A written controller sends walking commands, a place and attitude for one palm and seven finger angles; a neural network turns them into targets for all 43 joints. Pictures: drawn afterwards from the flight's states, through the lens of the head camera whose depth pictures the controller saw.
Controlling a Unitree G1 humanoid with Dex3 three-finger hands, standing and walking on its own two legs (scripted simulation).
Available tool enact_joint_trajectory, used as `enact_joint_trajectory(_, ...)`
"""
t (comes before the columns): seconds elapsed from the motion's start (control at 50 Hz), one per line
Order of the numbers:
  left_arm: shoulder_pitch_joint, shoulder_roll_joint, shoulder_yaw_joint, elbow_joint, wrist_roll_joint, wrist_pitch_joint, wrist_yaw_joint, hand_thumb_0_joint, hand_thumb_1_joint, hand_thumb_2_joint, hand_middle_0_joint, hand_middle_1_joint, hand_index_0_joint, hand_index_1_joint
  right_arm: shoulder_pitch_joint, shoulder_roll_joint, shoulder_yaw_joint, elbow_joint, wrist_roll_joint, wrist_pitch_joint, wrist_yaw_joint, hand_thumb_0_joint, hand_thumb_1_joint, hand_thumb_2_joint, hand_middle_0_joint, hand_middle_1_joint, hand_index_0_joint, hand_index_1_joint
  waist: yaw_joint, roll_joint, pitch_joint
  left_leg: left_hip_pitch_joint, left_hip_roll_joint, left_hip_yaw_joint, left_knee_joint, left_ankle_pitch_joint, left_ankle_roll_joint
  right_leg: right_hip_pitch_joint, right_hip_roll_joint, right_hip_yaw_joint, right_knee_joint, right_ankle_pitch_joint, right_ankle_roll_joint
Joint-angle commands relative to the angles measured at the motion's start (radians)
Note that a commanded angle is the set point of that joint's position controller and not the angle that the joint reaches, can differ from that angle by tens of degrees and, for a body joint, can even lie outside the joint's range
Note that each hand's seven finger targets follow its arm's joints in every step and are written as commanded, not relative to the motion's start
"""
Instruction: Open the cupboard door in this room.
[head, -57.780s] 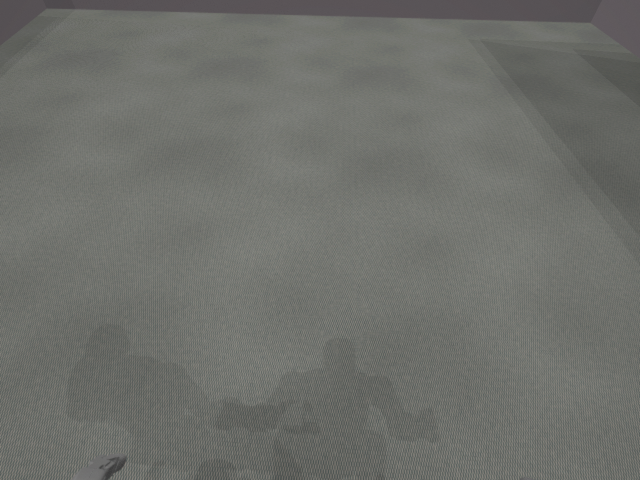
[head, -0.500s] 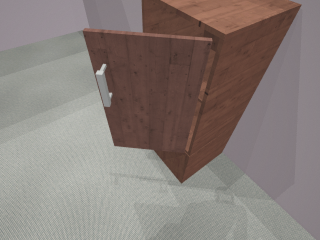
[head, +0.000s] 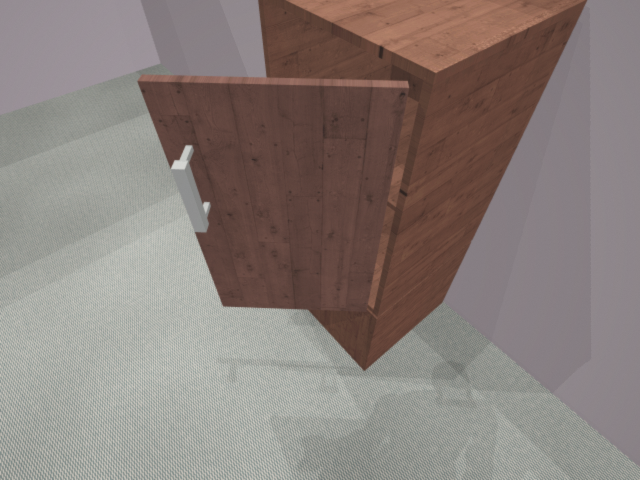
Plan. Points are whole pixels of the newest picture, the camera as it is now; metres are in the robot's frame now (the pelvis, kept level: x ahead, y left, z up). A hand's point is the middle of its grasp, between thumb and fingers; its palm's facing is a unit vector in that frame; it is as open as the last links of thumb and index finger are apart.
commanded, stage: come to a stop and stand still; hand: left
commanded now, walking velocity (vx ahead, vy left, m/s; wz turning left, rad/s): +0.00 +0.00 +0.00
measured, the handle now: (194, 190) +0.52 +0.23 +0.04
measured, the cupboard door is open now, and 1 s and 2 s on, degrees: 48 48 48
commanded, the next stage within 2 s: look again from close up in 0.92 s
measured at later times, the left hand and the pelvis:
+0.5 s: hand out of the picture -0.06 +0.16 -0.18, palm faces +0.02 -0.98 -0.18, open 7.4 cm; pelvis -0.06 +0.00 +0.00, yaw +0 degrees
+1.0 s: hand out of the picture -0.12 +0.16 -0.18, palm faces +0.06 -0.99 -0.14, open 7.4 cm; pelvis -0.08 +0.01 +0.00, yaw +0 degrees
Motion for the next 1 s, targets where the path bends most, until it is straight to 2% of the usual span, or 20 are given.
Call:
enact_joint_trajectory(0.0,0.098,0.069,0.010,-0.011,0.005,-0.002,-0.004,0.000,0.900,0.900,-0.200,-0.300,-0.200,-0.300,0.104,-0.083,-0.013,0.011,-0.003,-0.008,-0.010,0.000,-0.900,-0.900,0.200,0.300,0.200,0.300,0.015,0.016,-0.026,-0.022,0.154,-0.103,-0.064,0.508,0.004,0.085,-0.089,0.091,-0.049,0.404,-0.029)
enact_joint_trajectory(0.16,0.111,0.076,0.002,0.009,0.005,-0.004,-0.009,0.000,0.900,0.900,-0.200,-0.300,-0.200,-0.300,0.092,-0.088,-0.003,0.016,-0.002,-0.002,-0.003,0.000,-0.900,-0.900,0.200,0.300,0.200,0.300,0.014,0.001,0.018,-0.063,0.144,-0.105,-0.107,0.253,0.000,0.076,-0.096,0.116,-0.129,0.304,-0.035)
enact_joint_trajectory(0.18,0.216,0.122,0.004,0.054,0.012,-0.020,0.029,0.000,0.900,0.900,-0.200,-0.300,-0.200,-0.300,-0.019,-0.169,-0.017,-0.061,0.012,-0.007,0.008,0.000,-0.900,-0.900,0.200,0.300,0.200,0.300,0.055,0.014,0.011,-0.134,0.169,-0.055,0.119,0.444,-0.018,0.071,-0.143,0.137,-0.058,0.717,-0.001)
enact_joint_trajectory(0.2,0.238,0.175,0.013,0.041,0.015,-0.039,0.023,0.000,0.900,0.900,-0.200,-0.300,-0.200,-0.300,-0.006,-0.146,-0.007,-0.109,0.012,-0.004,0.014,0.000,-0.900,-0.900,0.200,0.300,0.200,0.300,0.033,-0.014,-0.060,-0.191,0.104,-0.032,0.196,0.375,-0.026,0.202,-0.178,0.147,-0.034,1.038,-0.021)
enact_joint_trajectory(0.22,0.223,0.157,0.013,0.023,0.009,-0.041,0.018,0.000,0.900,0.900,-0.200,-0.300,-0.200,-0.300,0.064,-0.090,-0.003,-0.102,0.012,-0.001,0.013,0.000,-0.900,-0.900,0.200,0.300,0.200,0.300,0.003,-0.033,-0.147,-0.203,0.075,-0.062,0.171,0.088,-0.023,0.261,-0.228,0.209,-0.010,1.086,-0.052)
enact_joint_trajectory(0.24,0.201,0.145,0.004,0.014,0.007,-0.039,0.016,0.000,0.900,0.900,-0.200,-0.300,-0.200,-0.300,0.088,-0.082,-0.009,-0.098,0.013,0.002,0.011,0.000,-0.900,-0.900,0.200,0.300,0.200,0.300,-0.012,-0.043,-0.217,-0.182,0.073,-0.067,0.119,0.029,-0.024,0.277,-0.233,0.194,-0.005,1.030,-0.082)
enact_joint_trajectory(0.26,0.172,0.138,-0.006,0.005,0.004,-0.030,0.014,0.000,0.900,0.900,-0.200,-0.300,-0.200,-0.300,0.088,-0.086,-0.011,-0.094,0.014,0.008,0.011,0.000,-0.900,-0.900,0.200,0.300,0.200,0.300,-0.018,-0.039,-0.204,-0.123,0.075,-0.065,0.084,0.049,-0.027,0.205,-0.208,0.171,-0.028,0.812,-0.083)
enact_joint_trajectory(0.28,0.148,0.125,-0.011,-0.006,0.005,-0.025,0.007,0.000,0.900,0.900,-0.200,-0.300,-0.200,-0.300,0.095,-0.092,-0.010,-0.093,0.011,0.013,0.012,0.000,-0.900,-0.900,0.200,0.300,0.200,0.300,-0.024,-0.041,-0.163,-0.095,0.082,-0.080,0.056,0.069,-0.024,0.121,-0.179,0.168,-0.062,0.556,-0.072)
enact_joint_trajectory(0.32,0.125,0.093,-0.018,-0.006,0.006,-0.016,0.000,0.000,0.900,0.900,-0.200,-0.300,-0.200,-0.300,0.102,-0.110,-0.009,-0.085,0.000,0.017,0.014,0.000,-0.900,-0.900,0.200,0.300,0.200,0.300,-0.022,-0.034,-0.024,-0.129,0.116,-0.109,0.020,0.111,-0.005,0.006,-0.111,0.154,-0.103,0.226,-0.046)
enact_joint_trajectory(0.34,0.132,0.085,-0.019,-0.004,0.005,-0.016,-0.002,0.000,0.900,0.900,-0.200,-0.300,-0.200,-0.300,0.108,-0.118,-0.008,-0.084,-0.002,0.016,0.013,0.000,-0.900,-0.900,0.200,0.300,0.200,0.300,-0.020,-0.042,0.011,-0.153,0.122,-0.121,0.004,0.109,0.004,-0.005,-0.096,0.155,-0.111,0.160,-0.041)
enact_joint_trajectory(0.38,0.143,0.088,-0.021,0.000,0.007,-0.008,-0.007,0.000,0.900,0.900,-0.200,-0.300,-0.200,-0.300,0.080,-0.118,-0.003,-0.095,-0.001,0.014,0.018,0.000,-0.900,-0.900,0.200,0.300,0.200,0.300,-0.003,0.008,0.073,-0.203,0.120,-0.135,-0.040,0.043,0.008,-0.031,-0.087,0.158,-0.141,0.016,-0.036)
enact_joint_trajectory(0.44,0.171,0.084,-0.020,0.004,0.011,-0.001,-0.012,0.000,0.900,0.900,-0.200,-0.300,-0.200,-0.300,0.093,-0.127,-0.003,-0.101,-0.005,0.016,0.021,0.000,-0.900,-0.900,0.200,0.300,0.200,0.300,0.002,0.020,0.121,-0.269,0.116,-0.152,-0.088,-0.086,0.017,-0.053,-0.068,0.158,-0.154,-0.097,-0.026)
enact_joint_trajectory(0.46,0.181,0.081,-0.018,0.004,0.012,0.001,-0.012,0.000,0.900,0.900,-0.200,-0.300,-0.200,-0.300,0.100,-0.132,-0.005,-0.101,-0.006,0.017,0.022,0.000,-0.900,-0.900,0.200,0.300,0.200,0.300,0.003,0.001,0.125,-0.287,0.116,-0.157,-0.099,-0.122,0.020,-0.054,-0.062,0.157,-0.151,-0.114,-0.024)
enact_joint_trajectory(0.52,0.210,0.071,-0.014,-0.001,0.016,0.007,-0.013,0.000,0.900,0.900,-0.200,-0.300,-0.200,-0.300,0.111,-0.141,-0.008,-0.109,-0.008,0.017,0.024,0.000,-0.900,-0.900,0.200,0.300,0.200,0.300,0.011,0.013,0.119,-0.338,0.118,-0.171,-0.128,-0.212,0.028,-0.037,-0.052,0.137,-0.135,-0.129,-0.015)
enact_joint_trajectory(0.54,0.220,0.069,-0.011,-0.003,0.017,0.007,-0.014,0.000,0.900,0.900,-0.200,-0.300,-0.200,-0.300,0.116,-0.139,-0.009,-0.110,-0.009,0.017,0.024,0.000,-0.900,-0.900,0.200,0.300,0.200,0.300,0.013,-0.007,0.107,-0.351,0.116,-0.173,-0.127,-0.223,0.031,-0.026,-0.050,0.135,-0.129,-0.131,-0.014)
enact_joint_trajectory(0.58,0.235,0.061,-0.009,-0.002,0.017,0.006,-0.015,0.000,0.900,0.900,-0.200,-0.300,-0.200,-0.300,0.121,-0.138,-0.009,-0.110,-0.010,0.017,0.023,0.000,-0.900,-0.900,0.200,0.300,0.200,0.300,0.016,-0.001,0.098,-0.360,0.114,-0.171,-0.123,-0.234,0.033,-0.024,-0.050,0.140,-0.128,-0.139,-0.013)
enact_joint_trajectory(0.7,0.257,0.041,-0.002,-0.007,0.018,0.003,-0.015,0.000,0.900,0.900,-0.200,-0.300,-0.200,-0.300,0.159,-0.112,-0.008,-0.096,-0.010,0.014,0.021,0.000,-0.900,-0.900,0.200,0.300,0.200,0.300,0.016,-0.007,0.092,-0.379,0.114,-0.186,-0.122,-0.232,0.039,-0.033,-0.050,0.141,-0.116,-0.137,-0.017)
enact_joint_trajectory(0.76,0.264,0.035,-0.002,-0.004,0.015,0.000,-0.016,0.000,0.900,0.900,-0.200,-0.300,-0.200,-0.300,0.172,-0.106,-0.006,-0.085,-0.009,0.013,0.020,0.000,-0.900,-0.900,0.200,0.300,0.200,0.300,0.015,-0.028,0.084,-0.379,0.103,-0.183,-0.097,-0.214,0.037,-0.037,-0.059,0.165,-0.126,-0.159,-0.022)
enact_joint_trajectory(0.84,0.263,0.026,-0.002,-0.004,0.014,0.000,-0.016,0.000,0.900,0.900,-0.200,-0.300,-0.200,-0.300,0.188,-0.097,-0.004,-0.074,-0.009,0.010,0.017,0.000,-0.900,-0.900,0.200,0.300,0.200,0.300,0.013,0.002,0.082,-0.373,0.113,-0.196,-0.108,-0.216,0.038,-0.047,-0.056,0.158,-0.112,-0.132,-0.023)
enact_joint_trajectory(0.98,0.271,0.015,-0.002,-0.001,0.015,-0.003,-0.015,0.000,0.900,0.900,-0.200,-0.300,-0.200,-0.300,0.186,-0.092,-0.005,-0.067,-0.007,0.007,0.016,0.000,-0.900,-0.900,0.200,0.300,0.200,0.300,0.013,0.002,0.085,-0.363,0.117,-0.199,-0.112,-0.203,0.037,-0.055,-0.054,0.165,-0.105,-0.099,-0.024)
